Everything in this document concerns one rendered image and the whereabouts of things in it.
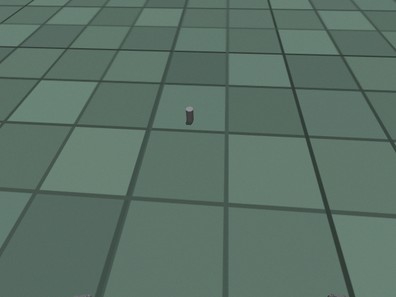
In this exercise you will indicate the can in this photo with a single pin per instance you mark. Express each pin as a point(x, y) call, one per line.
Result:
point(189, 114)

